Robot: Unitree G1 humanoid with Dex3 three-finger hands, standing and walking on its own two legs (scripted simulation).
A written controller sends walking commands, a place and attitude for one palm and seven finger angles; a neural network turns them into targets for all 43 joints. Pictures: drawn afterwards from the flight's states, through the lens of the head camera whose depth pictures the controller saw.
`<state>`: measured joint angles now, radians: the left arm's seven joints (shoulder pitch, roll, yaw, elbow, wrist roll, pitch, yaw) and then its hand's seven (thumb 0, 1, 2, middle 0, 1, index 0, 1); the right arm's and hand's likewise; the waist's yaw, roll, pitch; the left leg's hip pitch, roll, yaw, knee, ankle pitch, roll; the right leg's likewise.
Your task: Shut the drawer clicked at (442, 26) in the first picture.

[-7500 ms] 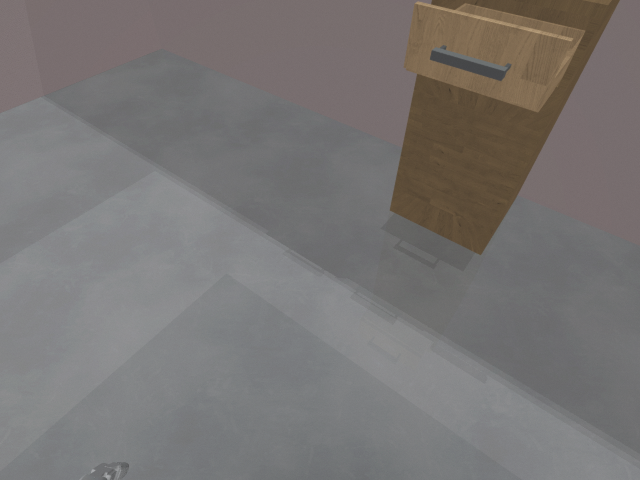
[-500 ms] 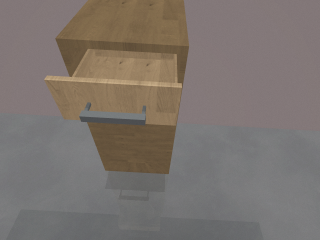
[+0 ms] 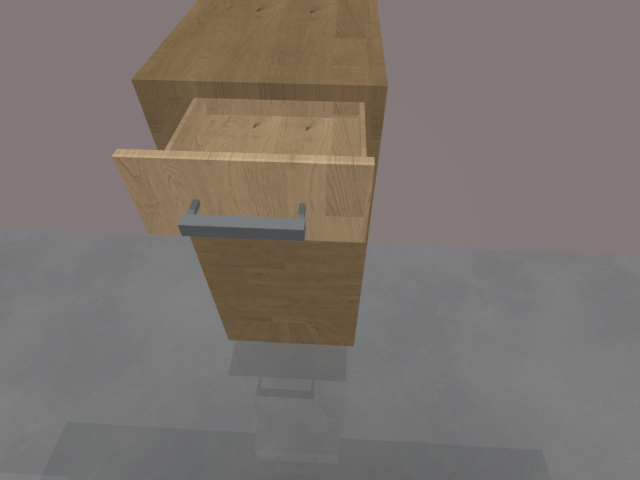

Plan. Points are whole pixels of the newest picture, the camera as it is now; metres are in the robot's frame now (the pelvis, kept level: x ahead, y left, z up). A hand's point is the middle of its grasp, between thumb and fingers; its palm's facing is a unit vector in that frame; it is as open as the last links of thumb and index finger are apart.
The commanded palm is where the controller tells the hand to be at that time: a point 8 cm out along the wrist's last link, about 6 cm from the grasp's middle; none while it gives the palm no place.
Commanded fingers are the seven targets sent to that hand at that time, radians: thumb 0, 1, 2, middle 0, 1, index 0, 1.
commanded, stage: come to a stop and stand still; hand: left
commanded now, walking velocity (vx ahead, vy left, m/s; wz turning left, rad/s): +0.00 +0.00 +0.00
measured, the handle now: (245, 217) +0.48 +0.15 +0.05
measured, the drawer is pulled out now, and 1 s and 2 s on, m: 0.17 0.17 0.17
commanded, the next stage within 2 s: look again from close up in 0.02 s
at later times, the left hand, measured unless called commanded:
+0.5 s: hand out of the picture +0.00 +0.13 -0.17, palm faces -0.01 -0.99 -0.16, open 7.3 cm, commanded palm none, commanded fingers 0.00 0.90 0.90 -0.20 -0.30 -0.20 -0.30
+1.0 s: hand (253, 395) +0.22 +0.10 +0.01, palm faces +0.08 -1.00 -0.02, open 6.7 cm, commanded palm +0.14 +0.16 -0.03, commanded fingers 0.00 0.90 0.90 -0.48 -0.60 -0.48 -0.60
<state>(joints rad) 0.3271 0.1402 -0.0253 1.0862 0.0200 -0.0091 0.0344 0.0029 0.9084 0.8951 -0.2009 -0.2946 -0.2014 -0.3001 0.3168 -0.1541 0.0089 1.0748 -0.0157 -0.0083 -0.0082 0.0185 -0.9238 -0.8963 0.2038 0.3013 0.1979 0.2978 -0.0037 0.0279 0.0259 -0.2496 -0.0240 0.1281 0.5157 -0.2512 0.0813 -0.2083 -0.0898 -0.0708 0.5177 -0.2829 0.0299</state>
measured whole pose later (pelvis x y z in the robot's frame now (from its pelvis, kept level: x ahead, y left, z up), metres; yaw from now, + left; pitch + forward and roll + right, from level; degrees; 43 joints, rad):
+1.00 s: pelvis +0.01 -0.05 -0.02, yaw +1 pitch +5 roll +1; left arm 0.40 0.13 0.01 0.06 -0.17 -0.29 -0.04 0.03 0.95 0.90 -0.30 -0.41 -0.30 -0.41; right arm 0.25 -0.26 -0.04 0.72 0.02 -0.30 -0.03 0.02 -0.92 -0.90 0.20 0.30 0.20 0.30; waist -0.03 0.02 -0.09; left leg -0.47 0.03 0.08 0.71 -0.33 0.01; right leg -0.43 -0.06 -0.11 0.75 -0.40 -0.02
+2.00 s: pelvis +0.01 -0.05 -0.01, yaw +1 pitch +1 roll +0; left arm 0.21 0.21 0.07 -0.20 -0.21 -0.07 -0.17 0.02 0.90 0.90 -1.29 -1.47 -1.29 -1.48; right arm 0.21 -0.23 0.06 0.56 0.04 -0.24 -0.04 0.02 -0.91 -0.90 0.20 0.30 0.20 0.30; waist 0.03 0.04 -0.04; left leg -0.35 0.04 0.07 0.65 -0.32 0.01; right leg -0.28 -0.04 -0.12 0.63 -0.36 -0.01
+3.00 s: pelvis +0.00 -0.07 +0.00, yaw +1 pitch -2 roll +0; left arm -0.07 0.24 0.15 0.10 -0.23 0.01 -0.19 0.02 0.90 0.90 -1.40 -1.60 -1.40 -1.60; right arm 0.20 -0.25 0.06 0.65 0.05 -0.21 -0.06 0.02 -0.91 -0.90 0.21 0.30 0.20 0.30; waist 0.02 0.05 -0.01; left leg -0.24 0.06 0.06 0.52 -0.24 -0.02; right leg -0.19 -0.01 -0.12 0.52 -0.30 -0.04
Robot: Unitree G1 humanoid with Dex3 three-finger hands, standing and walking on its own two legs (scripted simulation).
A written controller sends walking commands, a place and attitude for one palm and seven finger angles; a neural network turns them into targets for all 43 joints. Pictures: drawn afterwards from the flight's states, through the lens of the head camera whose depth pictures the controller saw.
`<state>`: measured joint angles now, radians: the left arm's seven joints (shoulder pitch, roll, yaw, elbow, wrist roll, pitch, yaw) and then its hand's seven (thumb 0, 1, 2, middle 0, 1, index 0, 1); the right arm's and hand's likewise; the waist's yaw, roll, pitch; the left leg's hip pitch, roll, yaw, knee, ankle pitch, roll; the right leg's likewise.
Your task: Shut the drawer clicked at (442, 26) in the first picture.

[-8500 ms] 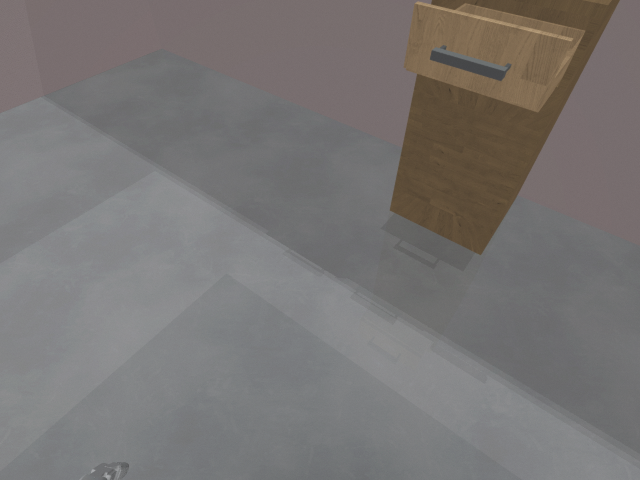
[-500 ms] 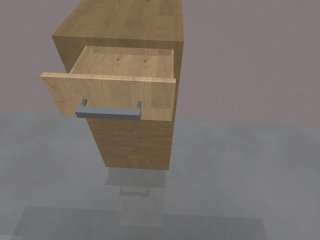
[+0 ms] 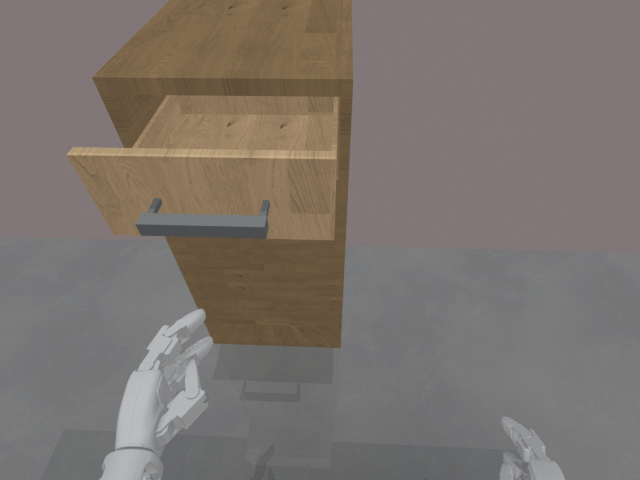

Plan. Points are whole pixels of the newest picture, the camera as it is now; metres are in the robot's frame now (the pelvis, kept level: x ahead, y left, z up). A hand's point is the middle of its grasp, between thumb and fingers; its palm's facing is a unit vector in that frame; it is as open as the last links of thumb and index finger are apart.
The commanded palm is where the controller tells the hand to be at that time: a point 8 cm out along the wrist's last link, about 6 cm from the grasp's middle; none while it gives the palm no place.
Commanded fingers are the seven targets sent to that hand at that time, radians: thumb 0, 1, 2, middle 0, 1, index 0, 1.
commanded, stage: raise the hand and make a fist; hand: left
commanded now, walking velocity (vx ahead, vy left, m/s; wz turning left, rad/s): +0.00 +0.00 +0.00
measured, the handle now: (207, 215) +0.48 +0.19 +0.07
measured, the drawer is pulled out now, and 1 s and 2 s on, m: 0.17 0.17 0.17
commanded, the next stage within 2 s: bring the fist close to the handle in 1.64 s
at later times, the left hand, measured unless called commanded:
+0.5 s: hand (200, 381) +0.23 +0.14 +0.05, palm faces -0.08 -1.00 -0.05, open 4.2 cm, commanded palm +0.19 +0.21 +0.07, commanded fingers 0.00 0.90 0.90 -0.98 -1.14 -0.98 -1.14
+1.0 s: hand (180, 324) +0.25 +0.15 +0.13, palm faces -0.05 -1.00 -0.05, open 3.1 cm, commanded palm +0.23 +0.20 +0.14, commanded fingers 0.00 0.90 0.90 -1.40 -1.60 -1.40 -1.60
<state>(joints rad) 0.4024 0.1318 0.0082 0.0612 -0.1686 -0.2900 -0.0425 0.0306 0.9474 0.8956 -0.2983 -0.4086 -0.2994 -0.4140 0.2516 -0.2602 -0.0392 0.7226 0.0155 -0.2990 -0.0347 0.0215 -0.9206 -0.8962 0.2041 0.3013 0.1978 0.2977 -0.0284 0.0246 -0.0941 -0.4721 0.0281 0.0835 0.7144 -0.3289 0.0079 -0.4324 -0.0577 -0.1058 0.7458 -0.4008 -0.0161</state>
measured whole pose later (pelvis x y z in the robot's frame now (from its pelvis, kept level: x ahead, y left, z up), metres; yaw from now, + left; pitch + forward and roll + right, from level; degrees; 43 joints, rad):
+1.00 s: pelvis +0.00 +0.00 +0.01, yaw +0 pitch +1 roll +0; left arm 0.21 0.21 0.07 -0.20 -0.21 -0.07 -0.17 0.02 0.90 0.90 -1.29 -1.47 -1.29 -1.48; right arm 0.21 -0.23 0.06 0.56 0.04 -0.24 -0.04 0.02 -0.91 -0.90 0.20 0.30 0.20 0.30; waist 0.03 0.04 -0.04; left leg -0.35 0.04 0.07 0.65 -0.32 0.01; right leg -0.28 -0.04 -0.12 0.63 -0.36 -0.01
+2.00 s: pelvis +0.00 -0.02 +0.02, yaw +0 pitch -2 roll +0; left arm -0.07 0.24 0.15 0.10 -0.23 0.01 -0.19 0.02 0.90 0.90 -1.40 -1.60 -1.40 -1.60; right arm 0.20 -0.25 0.06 0.65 0.05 -0.21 -0.06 0.02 -0.91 -0.90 0.21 0.30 0.20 0.30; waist 0.02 0.05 -0.01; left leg -0.24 0.06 0.06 0.52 -0.24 -0.02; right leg -0.19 -0.01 -0.12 0.52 -0.30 -0.04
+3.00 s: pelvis +0.00 +0.00 +0.00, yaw -2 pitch +8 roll +0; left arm -0.36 0.24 0.18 0.63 -0.18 -0.35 -0.16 0.02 0.90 0.90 -1.40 -1.60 -1.40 -1.60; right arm 0.31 -0.24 0.01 0.65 0.03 -0.05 0.00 0.01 -0.91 -0.90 0.20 0.30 0.20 0.30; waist -0.05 0.02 -0.06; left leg -0.56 0.06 0.09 0.76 -0.34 0.01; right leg -0.51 -0.02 -0.08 0.75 -0.38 -0.02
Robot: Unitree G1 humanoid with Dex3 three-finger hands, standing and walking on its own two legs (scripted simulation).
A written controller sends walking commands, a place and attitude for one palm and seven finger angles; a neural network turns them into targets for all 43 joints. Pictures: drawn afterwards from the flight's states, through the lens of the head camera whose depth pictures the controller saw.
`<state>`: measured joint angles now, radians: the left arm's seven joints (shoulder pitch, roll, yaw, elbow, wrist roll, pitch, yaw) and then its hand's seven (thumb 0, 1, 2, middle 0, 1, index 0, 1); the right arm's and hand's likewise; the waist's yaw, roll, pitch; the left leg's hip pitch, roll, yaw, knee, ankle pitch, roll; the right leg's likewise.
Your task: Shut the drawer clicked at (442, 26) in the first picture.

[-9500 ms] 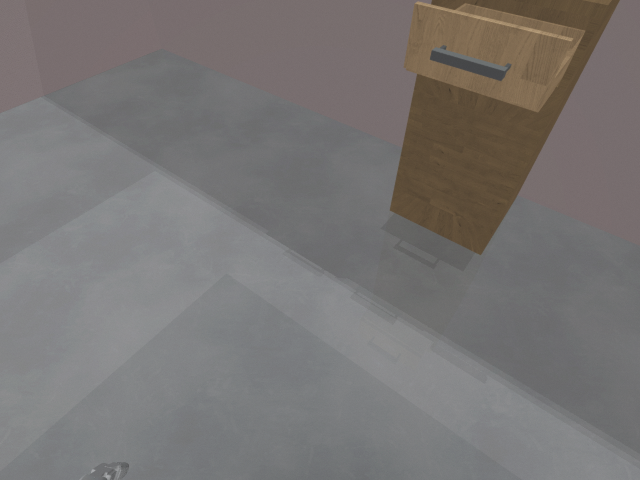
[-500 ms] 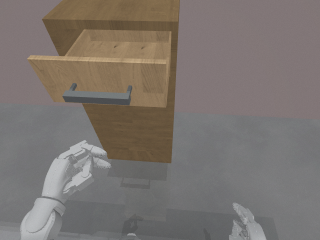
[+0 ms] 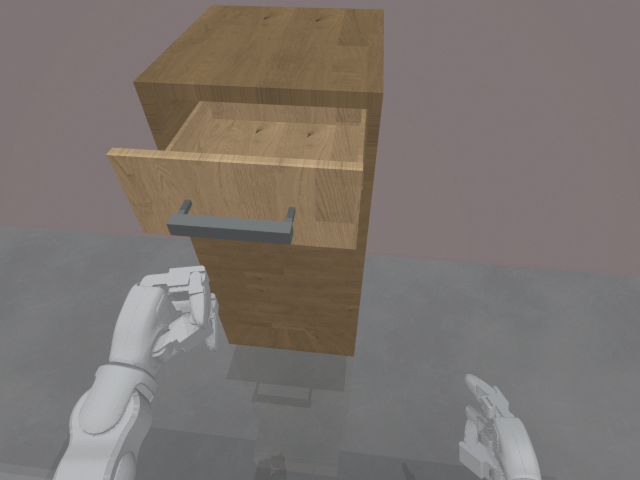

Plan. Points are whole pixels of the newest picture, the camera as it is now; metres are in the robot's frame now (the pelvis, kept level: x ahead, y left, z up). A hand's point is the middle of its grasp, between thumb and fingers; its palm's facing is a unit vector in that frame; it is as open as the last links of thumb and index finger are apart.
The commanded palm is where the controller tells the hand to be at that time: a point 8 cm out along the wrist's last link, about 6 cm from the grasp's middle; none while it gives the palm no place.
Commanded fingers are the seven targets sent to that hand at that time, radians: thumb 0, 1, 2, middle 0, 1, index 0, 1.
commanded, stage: raise the hand and make a fist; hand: left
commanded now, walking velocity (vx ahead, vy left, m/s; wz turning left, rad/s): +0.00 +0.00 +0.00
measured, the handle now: (234, 218) +0.47 +0.18 +0.06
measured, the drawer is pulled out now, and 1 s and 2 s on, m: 0.17 0.17 0.17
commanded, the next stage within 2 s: bring the fist close to the handle in 0.64 s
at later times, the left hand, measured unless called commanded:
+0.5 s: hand (210, 284) +0.28 +0.14 +0.15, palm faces -0.03 -1.00 -0.04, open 3.3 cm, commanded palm +0.25 +0.20 +0.16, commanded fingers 0.00 0.90 0.90 -1.40 -1.60 -1.40 -1.60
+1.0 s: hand (218, 282) +0.29 +0.14 +0.14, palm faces -0.02 -1.00 -0.05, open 3.3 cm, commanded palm +0.27 +0.20 +0.14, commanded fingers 0.00 0.90 0.90 -1.40 -1.60 -1.40 -1.60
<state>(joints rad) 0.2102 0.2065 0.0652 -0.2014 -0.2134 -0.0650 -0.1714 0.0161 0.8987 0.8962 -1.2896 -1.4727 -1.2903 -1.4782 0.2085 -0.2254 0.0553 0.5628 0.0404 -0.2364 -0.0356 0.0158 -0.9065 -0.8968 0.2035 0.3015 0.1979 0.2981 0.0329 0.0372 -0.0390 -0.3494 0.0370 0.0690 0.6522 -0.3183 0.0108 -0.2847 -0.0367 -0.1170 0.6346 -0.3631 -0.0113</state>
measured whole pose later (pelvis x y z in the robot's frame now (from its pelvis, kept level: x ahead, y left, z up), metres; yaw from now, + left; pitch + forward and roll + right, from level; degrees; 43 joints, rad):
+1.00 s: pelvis -0.01 -0.02 +0.01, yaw +0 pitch -2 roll +0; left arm -0.07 0.24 0.15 0.10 -0.23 0.01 -0.19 0.02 0.90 0.90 -1.40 -1.60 -1.40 -1.60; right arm 0.20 -0.25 0.06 0.65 0.05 -0.21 -0.06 0.02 -0.91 -0.90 0.21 0.30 0.20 0.30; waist 0.02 0.05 -0.01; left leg -0.24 0.06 0.06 0.52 -0.24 -0.02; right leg -0.19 -0.01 -0.12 0.52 -0.30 -0.04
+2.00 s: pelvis -0.01 +0.00 -0.01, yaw -2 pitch +8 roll +0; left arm -0.36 0.24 0.18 0.63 -0.18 -0.35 -0.16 0.02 0.90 0.90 -1.40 -1.60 -1.40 -1.60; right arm 0.31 -0.24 0.01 0.65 0.03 -0.05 0.00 0.01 -0.91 -0.90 0.20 0.30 0.20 0.30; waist -0.05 0.02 -0.06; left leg -0.56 0.06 0.09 0.76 -0.34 0.01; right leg -0.51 -0.02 -0.08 0.75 -0.38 -0.02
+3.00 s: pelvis -0.02 -0.01 -0.03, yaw -1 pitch +13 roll -1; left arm -0.80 0.36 0.27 1.12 -0.13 -0.42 -0.18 0.00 0.88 0.95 -1.40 -1.60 -1.40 -1.60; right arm 0.35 -0.26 0.02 0.70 0.02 -0.02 -0.01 0.01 -0.91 -0.90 0.20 0.30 0.20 0.30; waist -0.12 0.02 -0.06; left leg -0.72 0.07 0.06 0.84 -0.34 0.00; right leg -0.66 -0.01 -0.11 0.82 -0.39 -0.03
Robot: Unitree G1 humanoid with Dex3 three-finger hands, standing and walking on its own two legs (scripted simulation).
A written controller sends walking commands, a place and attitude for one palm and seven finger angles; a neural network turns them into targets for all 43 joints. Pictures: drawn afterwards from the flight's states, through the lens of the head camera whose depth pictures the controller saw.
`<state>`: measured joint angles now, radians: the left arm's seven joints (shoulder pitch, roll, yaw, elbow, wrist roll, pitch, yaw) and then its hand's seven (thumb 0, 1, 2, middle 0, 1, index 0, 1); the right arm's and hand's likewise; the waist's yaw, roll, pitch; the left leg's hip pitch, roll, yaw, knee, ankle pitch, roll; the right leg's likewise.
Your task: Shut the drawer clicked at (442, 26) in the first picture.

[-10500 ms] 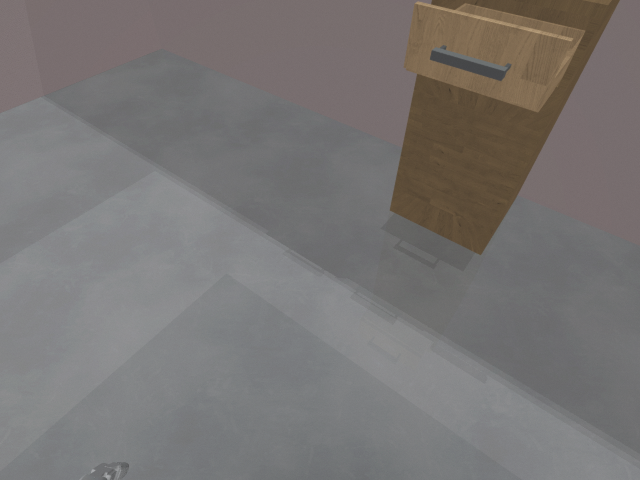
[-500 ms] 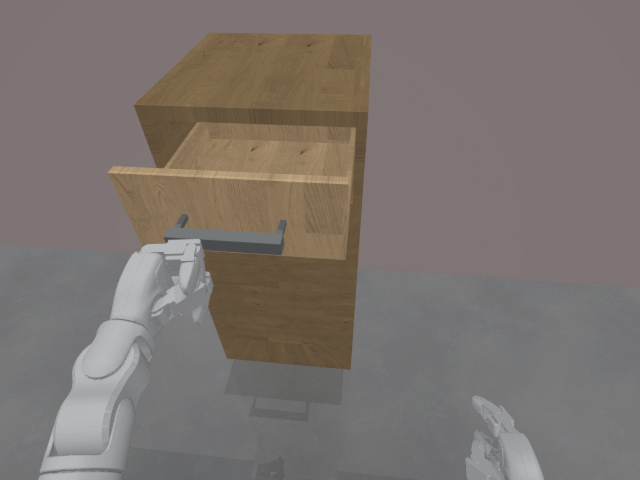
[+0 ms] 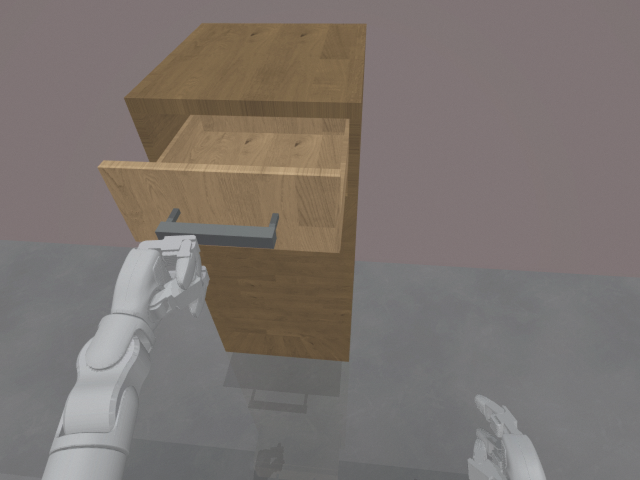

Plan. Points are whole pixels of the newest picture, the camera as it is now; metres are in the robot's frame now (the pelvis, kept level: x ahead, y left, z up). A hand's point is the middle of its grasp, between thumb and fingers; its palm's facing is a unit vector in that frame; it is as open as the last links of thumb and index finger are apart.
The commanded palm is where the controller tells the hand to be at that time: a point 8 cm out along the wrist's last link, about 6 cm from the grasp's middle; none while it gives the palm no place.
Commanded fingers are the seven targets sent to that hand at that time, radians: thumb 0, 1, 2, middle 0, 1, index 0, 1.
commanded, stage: bring the fist close to the handle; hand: left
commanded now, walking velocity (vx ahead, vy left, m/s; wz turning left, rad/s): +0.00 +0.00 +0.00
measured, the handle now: (220, 225) +0.48 +0.21 +0.05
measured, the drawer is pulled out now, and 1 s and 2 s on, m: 0.17 0.17 0.11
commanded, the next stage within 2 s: push the drawer shut in 1.14 s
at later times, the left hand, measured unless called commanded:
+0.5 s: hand (213, 281) +0.34 +0.18 +0.08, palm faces -0.03 -1.00 -0.02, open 3.3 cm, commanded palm +0.32 +0.23 +0.07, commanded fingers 0.00 0.90 0.90 -1.40 -1.60 -1.40 -1.60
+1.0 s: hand (231, 271) +0.38 +0.17 +0.05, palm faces -0.05 -1.00 -0.03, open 3.3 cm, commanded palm +0.35 +0.22 +0.05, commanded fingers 0.00 0.90 0.90 -1.40 -1.60 -1.40 -1.60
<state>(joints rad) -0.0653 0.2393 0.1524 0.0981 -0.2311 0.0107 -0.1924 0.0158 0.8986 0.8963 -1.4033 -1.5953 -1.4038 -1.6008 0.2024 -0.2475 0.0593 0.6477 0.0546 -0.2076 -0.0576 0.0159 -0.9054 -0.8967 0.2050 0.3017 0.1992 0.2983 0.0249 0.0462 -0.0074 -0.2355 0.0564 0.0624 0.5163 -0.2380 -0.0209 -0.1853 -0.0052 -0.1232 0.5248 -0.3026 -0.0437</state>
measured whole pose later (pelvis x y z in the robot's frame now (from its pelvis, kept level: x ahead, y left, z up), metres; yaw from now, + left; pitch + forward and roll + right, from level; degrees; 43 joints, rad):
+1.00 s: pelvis +0.00 +0.02 -0.02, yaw -2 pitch +8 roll +0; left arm -0.36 0.24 0.18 0.63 -0.18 -0.35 -0.16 0.02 0.90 0.90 -1.40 -1.60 -1.40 -1.60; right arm 0.31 -0.24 0.01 0.65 0.03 -0.05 0.00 0.01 -0.91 -0.90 0.20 0.30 0.20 0.30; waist -0.05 0.02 -0.06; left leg -0.56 0.06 0.09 0.76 -0.34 0.01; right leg -0.51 -0.02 -0.08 0.75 -0.38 -0.02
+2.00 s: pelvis -0.02 +0.02 -0.04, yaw -1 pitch +13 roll -1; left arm -0.80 0.36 0.27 1.12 -0.13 -0.42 -0.18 0.00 0.88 0.95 -1.40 -1.60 -1.40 -1.60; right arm 0.35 -0.26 0.02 0.70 0.02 -0.02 -0.01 0.01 -0.91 -0.90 0.20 0.30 0.20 0.30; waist -0.12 0.02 -0.06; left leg -0.72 0.07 0.06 0.84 -0.34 0.00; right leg -0.66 -0.01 -0.11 0.82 -0.39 -0.03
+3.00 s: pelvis +0.00 +0.04 -0.05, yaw -3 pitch +22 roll -4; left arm -1.19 0.59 0.39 1.36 -0.01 -0.33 -0.16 0.03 0.77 0.88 -1.40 -1.60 -1.40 -1.60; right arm 0.45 -0.27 0.05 0.67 -0.05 0.02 0.01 0.00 -0.91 -0.90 0.21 0.30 0.20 0.30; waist -0.25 0.04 -0.07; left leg -0.95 0.09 0.04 0.95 -0.39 0.03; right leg -0.86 0.00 -0.11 0.87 -0.39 -0.01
